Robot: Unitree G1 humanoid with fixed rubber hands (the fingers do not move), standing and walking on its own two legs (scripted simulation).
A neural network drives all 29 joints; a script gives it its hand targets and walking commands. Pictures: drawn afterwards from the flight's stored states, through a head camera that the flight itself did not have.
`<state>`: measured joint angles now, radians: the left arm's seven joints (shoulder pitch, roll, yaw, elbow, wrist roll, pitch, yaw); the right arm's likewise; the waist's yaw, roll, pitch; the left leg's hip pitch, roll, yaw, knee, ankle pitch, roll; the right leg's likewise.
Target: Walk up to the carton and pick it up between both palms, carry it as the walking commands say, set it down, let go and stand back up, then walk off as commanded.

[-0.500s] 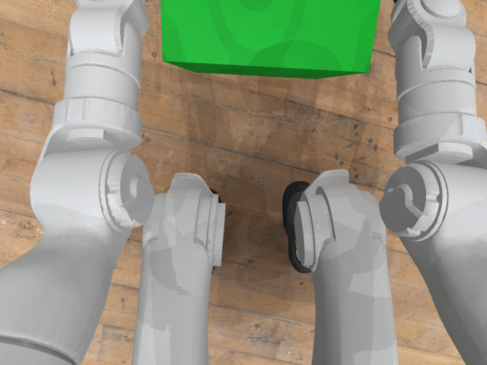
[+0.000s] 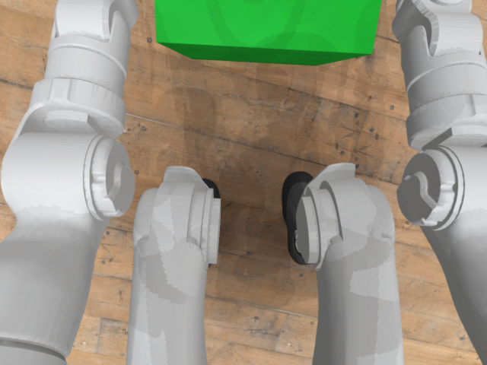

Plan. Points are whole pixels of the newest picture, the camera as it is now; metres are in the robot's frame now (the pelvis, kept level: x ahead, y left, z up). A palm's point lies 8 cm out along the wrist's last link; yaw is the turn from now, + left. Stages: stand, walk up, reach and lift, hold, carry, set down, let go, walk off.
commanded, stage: set down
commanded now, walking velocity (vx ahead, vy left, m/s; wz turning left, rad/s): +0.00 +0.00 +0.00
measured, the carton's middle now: out of the picture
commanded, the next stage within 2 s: let go in 1.68 s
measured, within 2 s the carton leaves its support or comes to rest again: neither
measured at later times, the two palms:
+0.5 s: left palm out of the picture +0.57 +0.18 -0.15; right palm out of the picture +0.55 -0.21 -0.15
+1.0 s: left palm out of the picture +0.58 +0.19 +0.02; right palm out of the picture +0.56 -0.22 +0.02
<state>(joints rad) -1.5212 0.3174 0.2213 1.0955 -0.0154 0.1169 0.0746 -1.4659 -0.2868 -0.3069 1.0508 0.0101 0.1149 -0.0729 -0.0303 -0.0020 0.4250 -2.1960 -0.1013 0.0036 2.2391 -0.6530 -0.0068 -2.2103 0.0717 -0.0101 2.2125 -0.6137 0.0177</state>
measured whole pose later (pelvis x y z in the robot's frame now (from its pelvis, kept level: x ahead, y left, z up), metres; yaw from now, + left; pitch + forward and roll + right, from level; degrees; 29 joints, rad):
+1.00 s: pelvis +0.00 +0.00 +0.12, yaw +0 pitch +47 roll +0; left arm -1.42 0.41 0.20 1.00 -0.10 0.22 0.03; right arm -1.36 -0.35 -0.27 0.93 0.10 0.22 -0.07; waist -0.04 0.01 0.06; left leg -2.05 -0.07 0.00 1.77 -0.53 0.01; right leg -2.07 0.05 0.00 1.75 -0.50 0.00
